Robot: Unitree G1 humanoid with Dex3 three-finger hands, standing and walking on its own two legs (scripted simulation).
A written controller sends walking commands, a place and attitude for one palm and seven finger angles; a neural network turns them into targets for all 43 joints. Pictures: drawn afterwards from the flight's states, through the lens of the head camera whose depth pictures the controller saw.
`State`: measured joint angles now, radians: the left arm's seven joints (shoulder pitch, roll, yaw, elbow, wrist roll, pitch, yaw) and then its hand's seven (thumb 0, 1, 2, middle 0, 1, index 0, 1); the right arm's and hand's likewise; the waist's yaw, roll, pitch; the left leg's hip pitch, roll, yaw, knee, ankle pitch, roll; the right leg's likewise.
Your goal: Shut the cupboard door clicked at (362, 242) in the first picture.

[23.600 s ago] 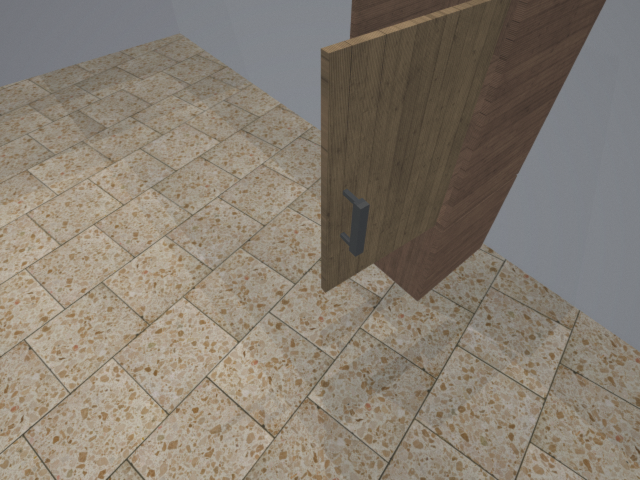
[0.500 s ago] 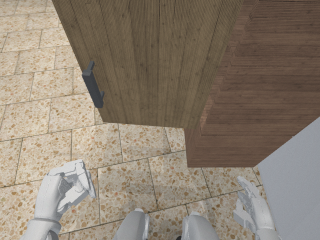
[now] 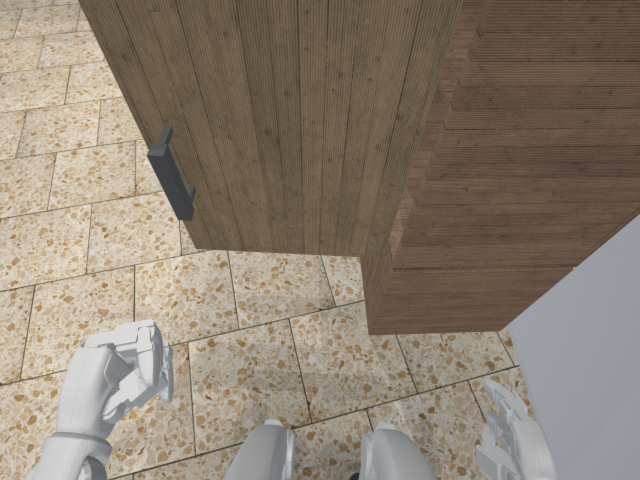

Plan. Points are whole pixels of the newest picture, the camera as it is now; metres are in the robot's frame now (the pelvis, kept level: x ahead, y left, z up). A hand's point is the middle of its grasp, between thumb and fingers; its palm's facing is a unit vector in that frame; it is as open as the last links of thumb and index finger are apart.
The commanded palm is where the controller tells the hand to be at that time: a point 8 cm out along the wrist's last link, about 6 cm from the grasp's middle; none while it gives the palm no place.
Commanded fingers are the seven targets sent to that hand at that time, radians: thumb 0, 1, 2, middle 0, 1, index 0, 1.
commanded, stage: raise the hand and make a fist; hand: left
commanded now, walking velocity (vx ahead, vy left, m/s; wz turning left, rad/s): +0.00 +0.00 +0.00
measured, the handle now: (176, 175) +0.51 +0.25 +0.03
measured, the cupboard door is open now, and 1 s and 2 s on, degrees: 85 85 85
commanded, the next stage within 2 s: bring the fist close to the handle in 0.16 s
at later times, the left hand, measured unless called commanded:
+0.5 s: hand (165, 350) +0.25 +0.19 +0.04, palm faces +0.00 -1.00 -0.05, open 3.1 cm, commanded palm +0.25 +0.24 +0.04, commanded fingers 0.00 0.90 0.90 -1.30 -1.50 -1.30 -1.50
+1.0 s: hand (177, 268) +0.36 +0.21 +0.03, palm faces +0.02 -1.00 -0.04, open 3.1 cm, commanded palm +0.34 +0.26 +0.03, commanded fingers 0.00 0.90 0.90 -1.30 -1.50 -1.30 -1.50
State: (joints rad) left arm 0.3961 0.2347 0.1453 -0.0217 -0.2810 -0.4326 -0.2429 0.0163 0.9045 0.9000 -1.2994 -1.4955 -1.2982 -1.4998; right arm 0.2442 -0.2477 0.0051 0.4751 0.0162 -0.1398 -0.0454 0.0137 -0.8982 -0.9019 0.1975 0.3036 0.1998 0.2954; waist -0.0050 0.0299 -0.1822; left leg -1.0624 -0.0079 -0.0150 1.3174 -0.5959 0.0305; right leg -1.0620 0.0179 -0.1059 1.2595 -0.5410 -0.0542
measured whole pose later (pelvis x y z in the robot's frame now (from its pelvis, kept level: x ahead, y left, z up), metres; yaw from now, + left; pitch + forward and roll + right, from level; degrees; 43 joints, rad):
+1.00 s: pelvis +0.00 +0.00 +0.00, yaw -1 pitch +22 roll -2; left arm -0.23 0.30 0.28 0.55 -0.24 -0.45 -0.27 0.02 0.90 0.90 -1.30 -1.50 -1.30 -1.50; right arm 0.24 -0.26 0.02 0.58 0.02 -0.10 -0.05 0.01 -0.90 -0.90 0.20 0.30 0.20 0.30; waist -0.04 0.02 -0.17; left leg -1.11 -0.01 0.01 1.29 -0.57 0.04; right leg -1.12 0.02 -0.08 1.25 -0.52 -0.05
